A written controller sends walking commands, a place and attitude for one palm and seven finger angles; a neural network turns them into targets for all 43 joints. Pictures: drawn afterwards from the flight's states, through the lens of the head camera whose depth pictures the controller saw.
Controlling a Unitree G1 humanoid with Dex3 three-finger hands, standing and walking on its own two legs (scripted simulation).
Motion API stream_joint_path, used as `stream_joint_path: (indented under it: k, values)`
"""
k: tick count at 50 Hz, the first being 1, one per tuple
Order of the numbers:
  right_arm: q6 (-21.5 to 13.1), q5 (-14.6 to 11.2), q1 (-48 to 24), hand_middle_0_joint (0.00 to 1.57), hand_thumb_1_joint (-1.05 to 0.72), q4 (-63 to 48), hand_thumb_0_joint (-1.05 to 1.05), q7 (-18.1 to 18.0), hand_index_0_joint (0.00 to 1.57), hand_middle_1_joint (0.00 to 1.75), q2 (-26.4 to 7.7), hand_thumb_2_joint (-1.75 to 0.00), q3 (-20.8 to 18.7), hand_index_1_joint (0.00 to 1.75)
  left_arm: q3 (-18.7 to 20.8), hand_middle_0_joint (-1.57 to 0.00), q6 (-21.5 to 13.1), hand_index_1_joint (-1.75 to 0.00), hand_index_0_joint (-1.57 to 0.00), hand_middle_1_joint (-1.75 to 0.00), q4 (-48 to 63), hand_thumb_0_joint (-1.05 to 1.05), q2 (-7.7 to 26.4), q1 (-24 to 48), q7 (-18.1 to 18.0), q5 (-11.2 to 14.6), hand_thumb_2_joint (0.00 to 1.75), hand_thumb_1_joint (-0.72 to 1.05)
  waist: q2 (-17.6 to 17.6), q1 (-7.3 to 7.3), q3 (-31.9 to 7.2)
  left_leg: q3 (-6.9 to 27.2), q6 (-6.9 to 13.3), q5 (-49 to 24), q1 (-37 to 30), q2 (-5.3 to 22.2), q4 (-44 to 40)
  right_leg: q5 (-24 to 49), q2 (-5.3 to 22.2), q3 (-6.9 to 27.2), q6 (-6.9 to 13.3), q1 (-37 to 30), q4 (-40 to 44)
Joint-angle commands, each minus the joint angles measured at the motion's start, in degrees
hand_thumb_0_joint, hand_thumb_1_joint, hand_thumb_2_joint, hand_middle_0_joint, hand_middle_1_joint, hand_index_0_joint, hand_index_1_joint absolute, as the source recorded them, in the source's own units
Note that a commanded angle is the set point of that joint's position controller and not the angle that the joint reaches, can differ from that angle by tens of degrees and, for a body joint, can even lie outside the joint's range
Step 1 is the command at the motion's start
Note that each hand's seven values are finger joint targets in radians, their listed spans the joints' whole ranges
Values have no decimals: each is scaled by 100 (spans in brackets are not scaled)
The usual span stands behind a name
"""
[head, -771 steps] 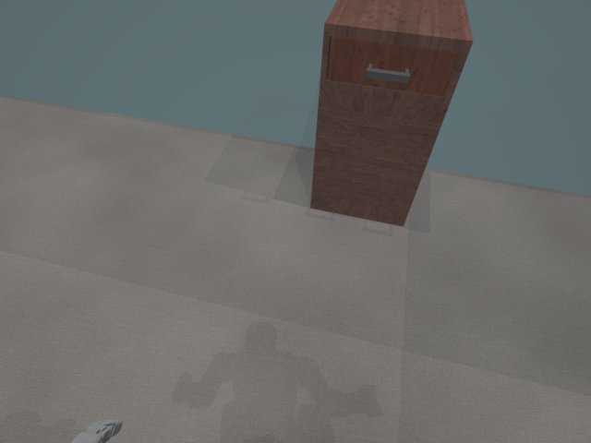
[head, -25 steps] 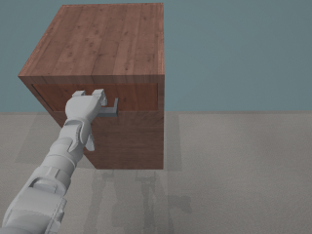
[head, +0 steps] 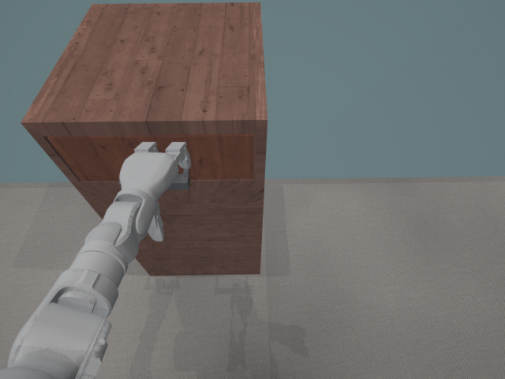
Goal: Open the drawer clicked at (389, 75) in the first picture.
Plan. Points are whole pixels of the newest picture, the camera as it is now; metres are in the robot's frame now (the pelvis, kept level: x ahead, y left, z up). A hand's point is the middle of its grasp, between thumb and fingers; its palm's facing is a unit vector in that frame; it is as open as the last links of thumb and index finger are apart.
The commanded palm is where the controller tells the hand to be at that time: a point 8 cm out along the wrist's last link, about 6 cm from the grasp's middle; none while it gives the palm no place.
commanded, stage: move the hooked fingers above the handle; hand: left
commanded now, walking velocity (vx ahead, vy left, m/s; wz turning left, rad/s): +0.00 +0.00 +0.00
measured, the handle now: (157, 173) +0.50 +0.19 -0.03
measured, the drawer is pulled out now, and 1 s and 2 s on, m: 0.00 0.00 0.00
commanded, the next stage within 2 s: none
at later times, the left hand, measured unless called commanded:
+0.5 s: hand (171, 179) +0.44 +0.14 +0.04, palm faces +0.07 -0.12 -0.99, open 13.8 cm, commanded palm +0.42 +0.20 +0.08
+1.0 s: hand (167, 170) +0.46 +0.15 +0.04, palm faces +0.08 -0.13 -0.99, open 13.9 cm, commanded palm +0.43 +0.20 +0.08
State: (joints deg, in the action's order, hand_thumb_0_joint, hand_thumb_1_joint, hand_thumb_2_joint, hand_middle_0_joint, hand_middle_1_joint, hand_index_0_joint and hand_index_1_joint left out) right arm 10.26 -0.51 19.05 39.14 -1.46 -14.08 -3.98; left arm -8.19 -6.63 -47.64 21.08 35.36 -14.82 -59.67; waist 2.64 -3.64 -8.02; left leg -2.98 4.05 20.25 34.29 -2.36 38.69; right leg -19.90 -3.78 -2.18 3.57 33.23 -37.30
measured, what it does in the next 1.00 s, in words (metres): stands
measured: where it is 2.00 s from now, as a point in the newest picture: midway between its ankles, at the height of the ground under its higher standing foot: outside the picture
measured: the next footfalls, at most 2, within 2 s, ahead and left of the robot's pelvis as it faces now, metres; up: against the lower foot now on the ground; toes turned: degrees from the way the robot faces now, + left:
none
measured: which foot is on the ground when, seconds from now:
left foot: down 0.00-1.00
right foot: down 0.00-1.00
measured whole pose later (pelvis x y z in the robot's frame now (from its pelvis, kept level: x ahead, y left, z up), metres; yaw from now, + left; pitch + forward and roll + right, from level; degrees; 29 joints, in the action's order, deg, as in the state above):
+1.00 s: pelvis -0.02 +0.01 -0.01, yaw +0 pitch +17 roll -1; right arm 8.6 -0.1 14.2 38.3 -1.9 -15.0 -2.5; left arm -7.6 -4.4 -50.6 19.5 44.2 -22.1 -60.9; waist 2.0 -4.7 -7.8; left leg -3.4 5.0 21.5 40.3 -3.0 44.1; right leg -21.4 -2.9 -2.3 2.8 39.4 -43.2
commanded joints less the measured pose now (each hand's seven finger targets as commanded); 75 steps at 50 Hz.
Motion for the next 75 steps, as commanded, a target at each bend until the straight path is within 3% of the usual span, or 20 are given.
stream_joint_path:
  k: [1, 5, 9, 14, 20, 23, 26, 31, 34, 36, 39, 43, 46, 50, 54, 58, 63, 66, 70, 75]
  values:
    - [-142, 88, 227, 20, -90, -399, 0, 39, 20, 30, -747, -90, -207, 30, 1252, -30, 71, -120, -30, -120, 976, 0, 1772, 2710, -1102, -254, 30, -50, 332, 138, -2093, 518, -244, -3121, -1505, 135, 67, 2040, 26, 232, -13, -305, -88]
    - [-69, 53, -38, 20, -90, -483, 0, 110, 20, 30, -786, -90, -123, 30, 1138, -30, 1121, -120, -30, -120, 106, 0, 1700, 2556, -1454, -284, 30, -50, -190, 175, -2089, 295, -206, -2534, -846, 44, -59, 2119, 45, 242, -49, -803, -55]
    - [13, -87, 15, 20, -90, -549, 0, 117, 20, 30, -856, -90, -193, 30, 284, -30, 1765, -120, -30, -120, -378, 0, 825, 2600, -796, -83, 30, -50, -482, -85, -2287, 239, -161, -2649, -1277, 115, -142, 2366, 72, 284, -130, -1007, 190]
    - [-72, -26, 1, 20, -90, -658, 0, -95, 20, 30, -827, -90, -219, 30, -759, -30, 847, -120, -30, -120, 999, 0, -195, 3165, 333, 400, 30, -50, -470, -484, -2080, 475, -34, -2697, -2089, 167, -126, 2180, 138, 332, -201, -669, 420]
    - [-126, 78, 112, 20, -90, -484, 0, -104, 20, 30, -692, -90, -155, 30, 790, -30, -253, -120, -30, -120, 1612, 0, 1406, 3217, -540, -155, 30, -50, 370, 60, -2043, 732, -294, -3105, -2033, 212, 74, 1661, 54, 226, -30, 31, -39]
    - [-102, 105, -195, 20, -90, -581, 0, -56, 20, 30, -664, -90, -16, 30, 1410, -30, 426, -120, -30, -120, 916, 0, 1956, 2764, -1363, -304, 30, -50, 121, 333, -1737, 488, -289, -2441, -938, 64, 7, 1586, 29, 212, 39, -330, -173]
    - [-48, 81, -398, 20, -90, -630, 0, 6, 20, 30, -675, -90, 11, 30, 1045, -30, 1415, -120, -30, -120, 317, 0, 1669, 2574, -1695, -398, 30, -50, 72, 419, -2138, 213, -287, -2353, -751, 25, -61, 1955, 58, 268, 19, -875, -152]
    - [118, -162, -169, 20, -90, -661, 0, -46, 20, 30, -909, -90, -101, 30, 263, -30, 2334, -120, -30, -120, -609, 0, 1033, 2259, -433, 196, 30, -50, -1068, -60, -2339, 63, -102, -2169, -803, 49, -273, 2749, 153, 430, -229, -1835, 348]
    - [2, -161, -266, 20, -90, -801, 0, -250, 20, 30, -961, -90, -106, 30, -643, -30, 1568, -120, -30, -120, 462, 0, 161, 2733, 684, 635, 30, -50, -1169, -501, -1863, 195, 42, -2010, -1104, 45, -311, 2846, 263, 492, -310, -1696, 563]
    - [-186, -82, -163, 20, -90, -662, 0, -287, 20, 30, -856, -90, -113, 30, -807, -30, 821, -120, -30, -120, 1242, 0, -13, 3015, 857, 621, 30, -50, -227, -450, -1936, 376, 39, -2211, -1788, 42, -229, 2371, 218, 473, -231, -1073, 496]
    - [-342, -13, 97, 20, -90, -468, 0, -283, 20, 30, -734, -90, -130, 30, -783, -30, 6, -120, -30, -120, 2167, 0, 154, 3911, 628, 480, 30, -50, 797, -506, -2024, 687, -131, -2724, -2713, 128, -51, 1656, 141, 315, -126, 12, 367]
    - [-356, 23, 339, 20, -90, -239, 0, -182, 20, 30, -734, -90, -161, 30, 3, -30, -435, -120, -30, -120, 1336, 0, 685, 3539, -97, 92, 30, -50, 141, -371, -1342, 871, -267, -2070, -1838, 180, 112, 1069, 73, 183, -46, 690, 73]
    - [-310, 27, 229, 20, -90, -357, 0, -86, 20, 30, -796, -90, -78, 30, 1005, -30, 157, -120, -30, -120, 362, 0, 1552, 3141, -890, -31, 30, -50, -289, -36, -1574, 676, -217, -1796, -830, 70, 102, 1093, 51, 137, -3, 232, -170]
    - [-103, 98, -107, 20, -90, -559, 0, 5, 20, 30, -798, -90, 37, 30, 1193, -30, 1380, -120, -30, -120, -256, 0, 1979, 2689, -1506, -321, 30, -50, 11, 377, -2531, 277, -264, -2325, -459, -16, 169, 2015, 58, 249, -1, -771, -359]
    - [169, -50, -229, 20, -90, -640, 0, -44, 20, 30, -804, -90, 74, 30, 980, -30, 2173, -120, -30, -120, -593, 0, 2082, 2783, -1216, -316, 30, -50, -597, 296, -2702, 114, -203, -2319, -347, 18, -33, 2542, 81, 407, -115, -1629, -60]
    - [272, -254, -412, 20, -90, -674, 0, -270, 20, 30, -825, -90, 164, 30, 614, -30, 2620, -120, -30, -120, -899, 0, 1935, 2880, -627, 91, 30, -50, -1087, 58, -1738, 32, -115, -1439, -159, 9, -466, 1933, 179, 463, -240, -1743, 480]
    - [56, -186, -120, 20, -90, -871, 0, -514, 20, 30, -886, -90, 129, 30, 504, -30, 1411, -120, -30, -120, -309, 0, 1754, 2492, 334, 139, 30, -50, -658, -54, -1696, 111, 10, -1477, -490, 53, -435, 2102, 258, 550, -225, -1710, 509]
    - [-143, -71, 39, 20, -90, -890, 0, -450, 20, 30, -760, -90, -12, 30, -116, -30, 299, -120, -30, -120, 792, 0, 828, 2505, 568, 132, 30, -50, 164, -141, -1968, 223, -2, -1930, -1350, 86, -203, 2030, 180, 542, -141, -1033, 421]
    - [-319, 5, 356, 20, -90, -577, 0, -298, 20, 30, -706, -90, -219, 30, -71, -30, -647, -120, -30, -120, 1885, 0, 686, 3373, 131, 191, 30, -50, 499, -362, -1980, 605, -125, -2282, -2071, 234, 151, 1416, 79, 381, -96, 250, 207]
    - [-336, 61, 462, 20, -90, -233, 0, -75, 20, 30, -875, -90, -238, 30, 819, -30, -277, -120, -30, -120, 1160, 0, 1489, 3646, -1007, -25, 30, -50, 250, -264, -2170, 788, -263, -2276, -1513, 181, 315, 1251, 25, 183, -38, 569, -216]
